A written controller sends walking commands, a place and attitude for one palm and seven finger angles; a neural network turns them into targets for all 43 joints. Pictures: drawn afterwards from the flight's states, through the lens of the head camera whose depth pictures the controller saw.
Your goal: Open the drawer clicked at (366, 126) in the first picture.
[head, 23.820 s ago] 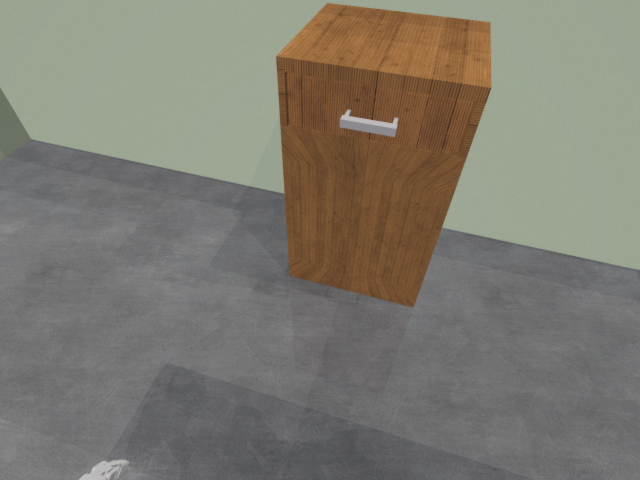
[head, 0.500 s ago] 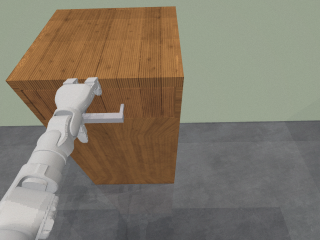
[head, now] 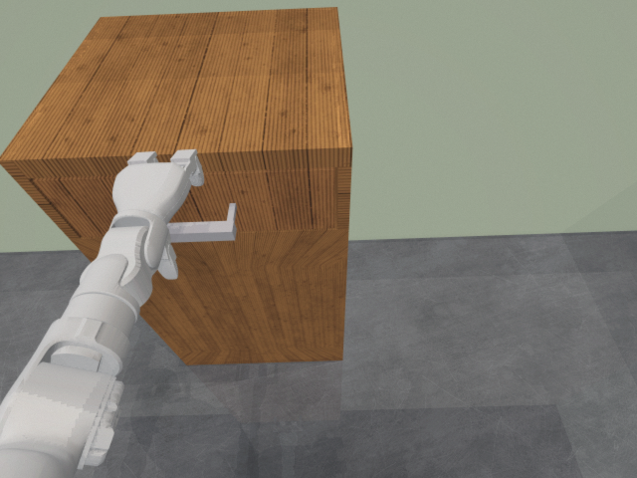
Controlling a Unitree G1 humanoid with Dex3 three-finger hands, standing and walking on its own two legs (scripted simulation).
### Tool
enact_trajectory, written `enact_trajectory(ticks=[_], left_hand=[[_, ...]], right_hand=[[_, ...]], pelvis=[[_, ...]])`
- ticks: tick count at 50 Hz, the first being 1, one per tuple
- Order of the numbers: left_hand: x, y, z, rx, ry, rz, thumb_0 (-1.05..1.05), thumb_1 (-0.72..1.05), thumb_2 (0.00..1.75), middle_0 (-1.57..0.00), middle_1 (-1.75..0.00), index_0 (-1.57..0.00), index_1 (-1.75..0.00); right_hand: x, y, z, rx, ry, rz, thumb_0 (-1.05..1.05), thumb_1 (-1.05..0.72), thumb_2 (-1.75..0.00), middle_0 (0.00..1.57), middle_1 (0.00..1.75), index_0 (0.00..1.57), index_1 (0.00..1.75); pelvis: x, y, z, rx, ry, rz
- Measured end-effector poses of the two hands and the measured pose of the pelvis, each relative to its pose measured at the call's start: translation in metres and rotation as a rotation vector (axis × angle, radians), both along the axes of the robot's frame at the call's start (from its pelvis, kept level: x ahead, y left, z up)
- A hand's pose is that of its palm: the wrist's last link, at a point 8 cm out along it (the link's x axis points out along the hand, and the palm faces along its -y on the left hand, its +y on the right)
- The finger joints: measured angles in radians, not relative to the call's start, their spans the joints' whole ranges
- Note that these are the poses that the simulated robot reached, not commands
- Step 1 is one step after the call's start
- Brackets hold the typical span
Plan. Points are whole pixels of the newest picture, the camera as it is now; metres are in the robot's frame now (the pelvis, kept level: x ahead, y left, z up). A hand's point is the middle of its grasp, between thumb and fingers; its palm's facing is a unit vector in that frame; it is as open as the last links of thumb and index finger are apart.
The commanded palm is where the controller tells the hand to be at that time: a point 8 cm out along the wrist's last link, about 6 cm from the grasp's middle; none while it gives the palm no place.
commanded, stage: re-aim the fingers above the handle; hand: left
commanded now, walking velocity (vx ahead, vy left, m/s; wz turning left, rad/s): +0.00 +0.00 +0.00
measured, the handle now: (193, 221) +0.49 +0.21 +0.00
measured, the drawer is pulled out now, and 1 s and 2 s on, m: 0.00 0.00 0.00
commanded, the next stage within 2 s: lower the fingers behind the handle in 1.64 s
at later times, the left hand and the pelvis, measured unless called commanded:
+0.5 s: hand (164, 218) +0.45 +0.22 +0.06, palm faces +0.01 -0.03 -1.00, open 13.6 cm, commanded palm +0.43 +0.24 +0.12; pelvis -0.01 +0.00 +0.00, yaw +0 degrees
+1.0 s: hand (160, 226) +0.44 +0.23 +0.05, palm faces -0.05 -0.03 -1.00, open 13.8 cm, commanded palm +0.42 +0.24 +0.12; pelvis -0.01 +0.01 +0.00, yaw +1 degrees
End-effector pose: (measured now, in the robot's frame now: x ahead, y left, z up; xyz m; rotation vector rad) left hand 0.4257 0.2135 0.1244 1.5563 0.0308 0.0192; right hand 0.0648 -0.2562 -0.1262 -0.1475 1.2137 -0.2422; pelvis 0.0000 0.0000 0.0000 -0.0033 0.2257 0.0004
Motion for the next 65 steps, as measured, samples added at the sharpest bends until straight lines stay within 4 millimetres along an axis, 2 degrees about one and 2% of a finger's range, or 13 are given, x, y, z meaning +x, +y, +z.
enact_trajectory(ticks=[10,17,24,33,43,46,52,57,65], left_hand=[[-0.007,0.017,-0.013,0.004,0.096,0.022,0.00,-0.48,0.30,-0.32,-1.21,-0.32,-1.21],[-0.008,0.014,-0.017,-0.009,0.049,-0.060,0.00,-0.49,0.30,-0.32,-1.20,-0.32,-1.20],[0.001,0.013,-0.011,-0.013,-0.018,-0.042,0.00,-0.48,0.30,-0.38,-1.25,-0.35,-1.23],[0.001,0.011,-0.006,0.010,0.015,-0.009,0.00,-0.48,0.30,-0.36,-1.22,-0.36,-1.24],[-0.005,0.034,-0.011,0.015,0.065,0.027,0.00,-0.49,0.30,-0.32,-1.20,-0.33,-1.20],[-0.007,0.031,-0.015,0.008,0.067,-0.007,0.00,-0.49,0.30,-0.32,-1.20,-0.32,-1.20],[-0.003,0.012,-0.014,-0.027,0.010,-0.085,-0.01,-0.49,0.30,-0.32,-1.20,-0.32,-1.20],[0.000,0.009,-0.012,-0.025,-0.025,-0.061,0.00,-0.48,0.30,-0.37,-1.25,-0.34,-1.21],[0.000,0.014,-0.006,-0.004,-0.002,0.018,0.00,-0.48,0.30,-0.35,-1.23,-0.36,-1.23]], right_hand=[[-0.016,-0.015,0.009,-0.048,-0.001,-0.029,0.01,-0.90,-0.90,0.20,0.30,0.20,0.30],[-0.020,-0.022,0.009,-0.088,0.024,-0.015,0.01,-0.90,-0.90,0.20,0.30,0.20,0.30],[-0.019,-0.013,0.004,-0.067,0.029,-0.010,0.01,-0.90,-0.90,0.20,0.30,0.20,0.30],[-0.016,0.006,0.003,-0.016,-0.011,-0.024,0.01,-0.90,-0.90,0.20,0.30,0.20,0.30],[-0.022,0.005,0.007,-0.035,-0.008,-0.018,0.01,-0.90,-0.90,0.20,0.30,0.20,0.30],[-0.023,0.001,0.007,-0.052,0.010,-0.009,0.01,-0.90,-0.90,0.20,0.30,0.20,0.30],[-0.022,-0.003,0.007,-0.070,0.026,-0.006,0.01,-0.90,-0.90,0.20,0.30,0.20,0.30],[-0.017,0.000,0.004,-0.048,0.014,-0.009,0.01,-0.90,-0.90,0.20,0.30,0.20,0.30],[-0.008,0.009,0.003,-0.004,-0.022,-0.020,0.01,-0.90,-0.90,0.20,0.30,0.20,0.30]], pelvis=[[-0.005,-0.005,0.001,0.000,-0.006,-0.004],[-0.008,-0.002,-0.002,-0.006,0.015,0.013],[-0.007,0.003,-0.005,-0.010,0.034,0.011],[-0.008,0.007,-0.002,-0.007,0.014,-0.005],[-0.010,0.009,-0.001,-0.009,0.008,-0.001],[-0.010,0.010,-0.002,-0.012,0.012,0.007],[-0.006,0.013,-0.004,-0.015,0.021,0.013],[-0.004,0.013,-0.005,-0.014,0.024,0.004],[-0.004,0.009,-0.001,-0.007,0.007,-0.011]])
